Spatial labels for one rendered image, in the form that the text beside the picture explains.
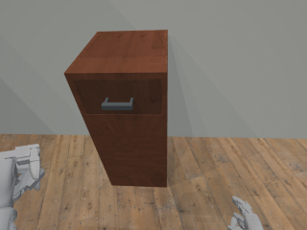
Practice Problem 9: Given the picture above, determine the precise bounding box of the right robot hand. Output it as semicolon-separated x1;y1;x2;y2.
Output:
227;195;264;230

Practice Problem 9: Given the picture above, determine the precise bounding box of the handle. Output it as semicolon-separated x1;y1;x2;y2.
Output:
101;97;133;110

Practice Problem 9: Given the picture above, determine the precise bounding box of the left robot hand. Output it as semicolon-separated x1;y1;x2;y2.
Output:
0;144;44;208

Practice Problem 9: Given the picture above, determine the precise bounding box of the drawer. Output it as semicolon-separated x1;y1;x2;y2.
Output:
73;79;162;115

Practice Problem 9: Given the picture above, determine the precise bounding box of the cabinet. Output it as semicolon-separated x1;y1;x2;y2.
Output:
63;30;168;188

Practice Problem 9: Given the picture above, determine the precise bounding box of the left robot forearm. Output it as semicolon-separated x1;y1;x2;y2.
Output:
0;207;17;230

